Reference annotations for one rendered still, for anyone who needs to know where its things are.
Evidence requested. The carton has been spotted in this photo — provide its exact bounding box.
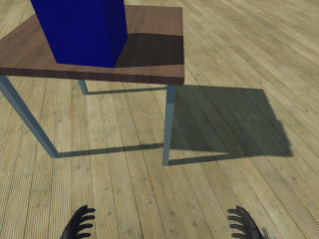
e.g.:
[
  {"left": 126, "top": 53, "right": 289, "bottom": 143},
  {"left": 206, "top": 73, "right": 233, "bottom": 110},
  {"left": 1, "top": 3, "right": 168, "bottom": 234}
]
[{"left": 30, "top": 0, "right": 128, "bottom": 68}]

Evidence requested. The robot left hand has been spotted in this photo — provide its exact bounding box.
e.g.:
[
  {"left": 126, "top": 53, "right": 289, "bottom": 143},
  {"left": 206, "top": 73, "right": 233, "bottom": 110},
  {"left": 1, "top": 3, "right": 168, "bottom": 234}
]
[{"left": 60, "top": 204, "right": 96, "bottom": 239}]

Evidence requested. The robot right hand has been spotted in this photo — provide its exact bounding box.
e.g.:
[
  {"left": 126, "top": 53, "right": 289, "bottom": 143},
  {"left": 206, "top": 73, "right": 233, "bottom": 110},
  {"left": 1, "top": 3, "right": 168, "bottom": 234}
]
[{"left": 227, "top": 205, "right": 264, "bottom": 239}]

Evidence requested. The table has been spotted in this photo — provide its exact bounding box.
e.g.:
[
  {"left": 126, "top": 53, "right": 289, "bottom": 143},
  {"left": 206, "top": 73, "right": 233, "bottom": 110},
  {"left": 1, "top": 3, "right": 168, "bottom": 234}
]
[{"left": 0, "top": 4, "right": 185, "bottom": 166}]

